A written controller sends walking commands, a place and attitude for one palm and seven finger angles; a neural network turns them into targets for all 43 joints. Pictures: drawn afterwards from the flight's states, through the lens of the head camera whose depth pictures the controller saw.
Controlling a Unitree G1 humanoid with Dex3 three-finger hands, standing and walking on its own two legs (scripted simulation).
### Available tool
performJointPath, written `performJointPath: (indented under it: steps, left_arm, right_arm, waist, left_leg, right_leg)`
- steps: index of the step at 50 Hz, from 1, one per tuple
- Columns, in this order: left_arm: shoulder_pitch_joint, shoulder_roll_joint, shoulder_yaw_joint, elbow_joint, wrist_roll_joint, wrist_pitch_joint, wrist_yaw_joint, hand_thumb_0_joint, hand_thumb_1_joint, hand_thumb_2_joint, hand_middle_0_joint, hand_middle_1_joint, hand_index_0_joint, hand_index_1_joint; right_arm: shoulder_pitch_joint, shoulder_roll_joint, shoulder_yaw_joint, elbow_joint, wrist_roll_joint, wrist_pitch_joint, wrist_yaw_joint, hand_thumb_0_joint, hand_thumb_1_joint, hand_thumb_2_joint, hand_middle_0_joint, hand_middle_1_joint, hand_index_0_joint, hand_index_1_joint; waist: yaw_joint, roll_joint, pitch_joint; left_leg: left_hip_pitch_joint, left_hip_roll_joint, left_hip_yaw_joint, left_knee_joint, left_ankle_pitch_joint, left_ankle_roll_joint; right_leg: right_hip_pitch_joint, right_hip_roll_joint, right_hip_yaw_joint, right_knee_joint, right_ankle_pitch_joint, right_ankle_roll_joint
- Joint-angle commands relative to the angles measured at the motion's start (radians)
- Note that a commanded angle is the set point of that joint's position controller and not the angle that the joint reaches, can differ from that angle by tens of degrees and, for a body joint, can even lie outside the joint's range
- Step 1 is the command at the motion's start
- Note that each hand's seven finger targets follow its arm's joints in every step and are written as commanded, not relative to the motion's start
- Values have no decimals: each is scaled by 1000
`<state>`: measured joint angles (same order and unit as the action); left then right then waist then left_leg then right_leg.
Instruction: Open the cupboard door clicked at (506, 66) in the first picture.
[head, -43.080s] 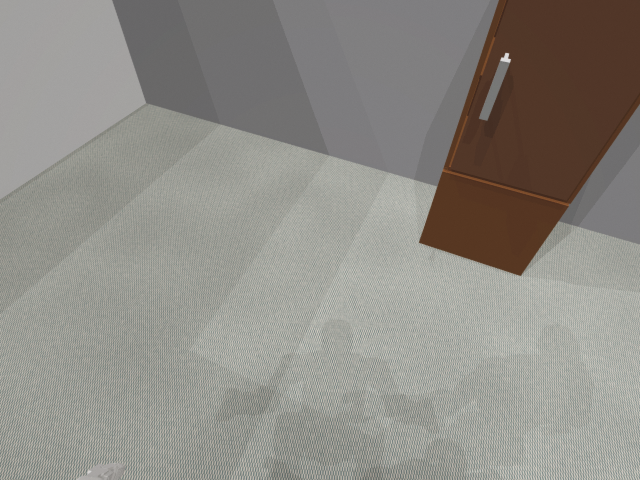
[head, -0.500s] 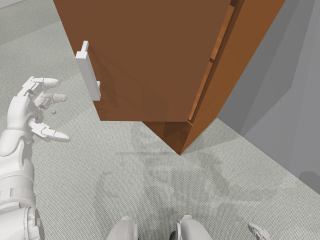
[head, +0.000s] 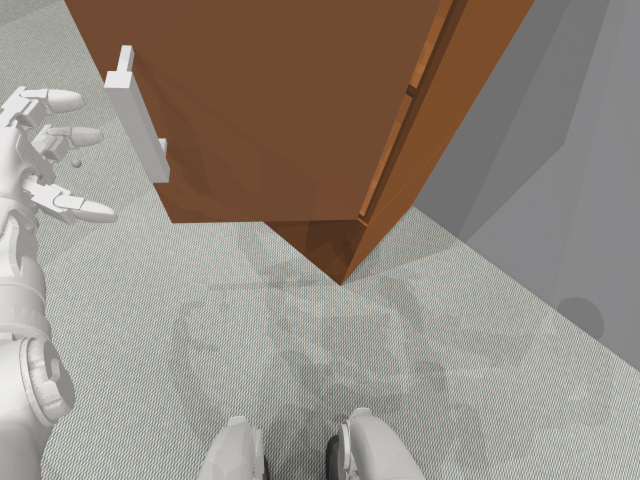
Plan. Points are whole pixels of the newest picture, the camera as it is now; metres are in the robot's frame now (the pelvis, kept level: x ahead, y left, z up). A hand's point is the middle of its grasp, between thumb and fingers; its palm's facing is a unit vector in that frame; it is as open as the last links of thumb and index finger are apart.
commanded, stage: move the hooked fingers beside the handle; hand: left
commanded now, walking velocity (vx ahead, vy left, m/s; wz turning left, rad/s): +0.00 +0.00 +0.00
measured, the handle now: (144, 121) +0.54 +0.21 +0.06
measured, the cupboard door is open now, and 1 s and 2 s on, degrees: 45 45 45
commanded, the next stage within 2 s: slide the fingers in behind the handle in 1.06 s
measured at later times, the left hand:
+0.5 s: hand (83, 142) +0.50 +0.27 +0.06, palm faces +0.04 -1.00 +0.00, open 14.0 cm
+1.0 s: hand (80, 146) +0.49 +0.27 +0.06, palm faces +0.04 -1.00 +0.00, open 14.0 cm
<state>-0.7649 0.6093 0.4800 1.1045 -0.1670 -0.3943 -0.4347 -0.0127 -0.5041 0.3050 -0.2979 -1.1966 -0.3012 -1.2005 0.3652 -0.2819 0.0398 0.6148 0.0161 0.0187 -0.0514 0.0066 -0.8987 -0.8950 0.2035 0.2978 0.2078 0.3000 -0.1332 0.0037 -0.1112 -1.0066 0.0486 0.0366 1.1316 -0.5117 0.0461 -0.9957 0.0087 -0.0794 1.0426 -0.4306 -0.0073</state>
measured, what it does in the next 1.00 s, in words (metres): stands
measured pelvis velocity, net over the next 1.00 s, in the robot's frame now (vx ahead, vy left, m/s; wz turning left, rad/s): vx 0.00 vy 0.01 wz -0.01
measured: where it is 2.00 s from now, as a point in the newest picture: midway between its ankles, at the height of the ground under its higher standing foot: outside the picture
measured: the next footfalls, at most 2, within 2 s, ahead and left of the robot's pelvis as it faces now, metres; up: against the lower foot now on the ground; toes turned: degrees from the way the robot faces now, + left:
none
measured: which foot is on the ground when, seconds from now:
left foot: down 0.00-1.00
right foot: down 0.00-1.00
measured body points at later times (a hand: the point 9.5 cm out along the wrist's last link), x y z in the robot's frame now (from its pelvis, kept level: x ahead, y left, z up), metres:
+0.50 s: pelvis +0.01 +0.01 +0.00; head +0.16 +0.04 +0.42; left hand +0.50 +0.33 +0.06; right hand +0.01 -0.26 -0.10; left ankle +0.01 +0.09 -0.65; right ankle +0.03 -0.12 -0.65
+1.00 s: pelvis +0.00 +0.01 +0.00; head +0.15 +0.05 +0.42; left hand +0.49 +0.32 +0.06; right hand +0.03 -0.26 -0.10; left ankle +0.01 +0.09 -0.65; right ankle +0.03 -0.12 -0.65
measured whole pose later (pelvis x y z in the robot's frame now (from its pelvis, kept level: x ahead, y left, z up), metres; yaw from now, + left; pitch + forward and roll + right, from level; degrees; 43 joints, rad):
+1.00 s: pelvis +0.00 +0.01 +0.00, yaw -1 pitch +24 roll -5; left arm -0.84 0.65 0.48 1.15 -0.14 -0.40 -0.41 -0.01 -0.50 0.31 -0.30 -1.20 -0.30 -1.20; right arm 0.36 -0.27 0.06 0.59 0.00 0.08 -0.03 0.00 -0.90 -0.89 0.20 0.30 0.21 0.30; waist -0.16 0.01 -0.11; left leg -1.05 0.06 0.03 1.16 -0.53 0.06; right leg -1.02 0.02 -0.08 1.04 -0.43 0.00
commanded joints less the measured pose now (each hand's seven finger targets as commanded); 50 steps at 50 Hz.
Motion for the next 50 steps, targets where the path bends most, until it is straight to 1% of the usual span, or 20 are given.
performJointPath:
  steps: [1, 3, 7, 11, 12, 16, 19, 20, 22, 24, 26, 27, 32, 33, 35, 39, 42, 44, 48, 50]
  left_arm:
    - [-445, 284, 19, -175, -10, -54, 8, 0, -500, 300, -300, -1200, -300, -1200]
    - [-424, 341, 64, -157, 2, -52, 16, 0, -500, 300, -300, -1200, -300, -1200]
    - [-457, 376, 71, -124, 17, -52, 20, 0, -500, 300, -300, -1200, -300, -1200]
    - [-533, 368, 45, -148, 22, -55, 17, 0, -500, 300, -300, -1200, -300, -1200]
    - [-527, 376, 54, -140, 27, -53, 16, 0, -500, 300, -300, -1200, -300, -1200]
    - [-449, 385, 69, -84, 23, -30, 5, 0, -500, 300, -300, -1200, -300, -1200]
    - [-445, 388, 69, -122, 28, -26, 3, 0, -500, 300, -300, -1200, -300, -1200]
    - [-463, 367, 53, -137, 25, -28, 4, 0, -500, 300, -300, -1200, -300, -1200]
    - [-478, 399, 89, -190, 16, -48, 10, 0, -500, 300, -300, -1200, -300, -1200]
    - [-467, 360, 68, -184, 12, -51, 13, 0, -500, 300, -300, -1200, -300, -1200]
    - [-459, 374, 81, -153, 12, -48, 16, 0, -500, 300, -300, -1200, -300, -1200]
    - [-475, 393, 84, -162, 20, -47, 18, 0, -500, 300, -300, -1200, -300, -1200]
    - [-473, 318, 37, -240, 12, -64, 21, 0, -500, 300, -300, -1200, -300, -1200]
    - [-461, 276, 11, -217, 7, -57, 18, 0, -500, 300, -300, -1200, -300, -1200]
    - [-443, 269, 7, -147, 6, -36, 24, 0, -500, 300, -300, -1200, -300, -1200]
    - [-469, 329, 36, -128, 26, -38, 44, 0, -500, 300, -300, -1200, -300, -1200]
    - [-474, 380, 75, -182, 29, -72, 49, 0, -500, 300, -300, -1200, -300, -1200]
    - [-457, 314, 32, -178, 22, -79, 38, 0, -500, 300, -300, -1200, -300, -1200]
    - [-474, 300, 17, -161, 12, -66, 21, 0, -500, 300, -300, -1200, -300, -1200]
    - [-460, 305, 26, -142, 10, -53, 23, 0, -500, 300, -300, -1200, -300, -1200]
  right_arm:
    - [145, -195, -64, -53, -6, -9, -12, 0, -900, -900, 200, 300, 200, 300]
    - [156, -202, -64, -55, -9, 0, -11, 0, -900, -900, 200, 300, 200, 300]
    - [165, -201, -55, -56, -13, 8, -9, 0, -900, -900, 200, 300, 200, 300]
    - [179, -202, -53, -56, -16, 16, -6, 0, -900, -900, 200, 300, 200, 300]
    - [184, -206, -55, -50, -19, 20, -5, 0, -900, -900, 200, 300, 200, 300]
    - [194, -207, -51, -62, -18, 30, -1, 0, -900, -900, 200, 300, 200, 300]
    - [195, -206, -55, -71, -17, 40, 4, 0, -900, -900, 200, 300, 200, 300]
    - [195, -204, -54, -70, -17, 42, 6, 0, -900, -900, 200, 300, 200, 300]
    - [201, -207, -62, -67, -20, 44, 6, 0, -900, -900, 200, 300, 200, 300]
    - [194, -200, -61, -61, -19, 45, 9, 0, -900, -900, 200, 300, 200, 300]
    - [195, -203, -61, -58, -18, 43, 7, 0, -900, -900, 200, 300, 200, 300]
    - [194, -206, -59, -55, -18, 43, 5, 0, -900, -900, 200, 300, 200, 300]
    - [194, -197, -66, -48, -20, 48, 10, 0, -900, -900, 200, 300, 200, 300]
    - [191, -192, -66, -47, -19, 48, 13, 0, -900, -900, 200, 300, 200, 300]
    - [185, -196, -61, -47, -16, 53, 11, 0, -900, -900, 200, 300, 200, 300]
    - [178, -202, -56, -58, -18, 50, 5, 0, -900, -900, 200, 300, 200, 300]
    - [176, -202, -57, -67, -23, 44, 5, 0, -900, -900, 200, 300, 200, 300]
    - [171, -193, -58, -66, -19, 45, 10, 0, -900, -900, 200, 300, 200, 300]
    - [165, -198, -57, -61, -15, 48, 7, 0, -900, -900, 200, 300, 200, 300]
    - [167, -202, -58, -59, -15, 48, 5, 0, -900, -900, 200, 300, 200, 300]
  waist:
    - [-12, 157, -445]
    - [0, 155, -486]
    - [-14, 161, -472]
    - [-30, 225, -491]
    - [-34, 208, -520]
    - [-21, 179, -498]
    - [-12, 197, -515]
    - [-23, 205, -516]
    - [-15, 213, -554]
    - [-21, 206, -536]
    - [-24, 192, -492]
    - [-26, 204, -498]
    - [-18, 272, -555]
    - [-24, 262, -534]
    - [-32, 203, -453]
    - [-27, 180, -433]
    - [-12, 206, -505]
    - [-20, 216, -506]
    - [-25, 220, -483]
    - [-27, 181, -461]
  left_leg:
    - [356, -10, -107, -135, 408, -24]
    - [357, -10, -106, -131, 429, -26]
    - [316, -10, -97, -116, 425, -20]
    - [371, -5, -115, -109, 473, -28]
    - [391, 1, -117, -103, 485, -28]
    - [340, -3, -109, -100, 491, -23]
    - [359, 0, -110, -104, 509, -27]
    - [369, 0, -112, -103, 510, -27]
    - [419, 6, -122, -102, 563, -33]
    - [416, 5, -120, -102, 548, -32]
    - [385, 3, -116, -104, 514, -28]
    - [388, 4, -116, -107, 514, -30]
    - [537, 18, -144, -110, 656, -56]
    - [528, 16, -144, -111, 639, -57]
    - [451, 11, -136, -126, 543, -46]
    - [375, -1, -124, -129, 447, -35]
    - [400, -1, -120, -116, 506, -37]
    - [435, 3, -125, -110, 538, -44]
    - [427, 3, -126, -116, 498, -42]
    - [395, 0, -123, -119, 456, -35]
  right_leg:
    - [148, 32, 38, -95, 226, -18]
    - [171, 33, 40, -93, 243, -16]
    - [179, 35, 47, -88, 261, -14]
    - [127, 38, 36, -76, 259, -19]
    - [119, 40, 36, -80, 262, -15]
    - [156, 42, 36, -76, 289, -16]
    - [157, 43, 34, -79, 295, -14]
    - [142, 44, 32, -77, 291, -13]
    - [143, 47, 29, -76, 306, -15]
    - [134, 47, 27, -80, 297, -14]
    - [131, 49, 28, -83, 281, -17]
    - [130, 47, 29, -83, 281, -15]
    - [72, 50, 14, -89, 281, -18]
    - [66, 50, 10, -92, 270, -17]
    - [76, 50, 9, -100, 244, -17]
    - [109, 45, 21, -98, 226, -19]
    - [145, 45, 29, -81, 271, -21]
    - [117, 47, 23, -81, 272, -19]
    - [99, 46, 22, -88, 244, -18]
    - [111, 46, 23, -95, 235, -18]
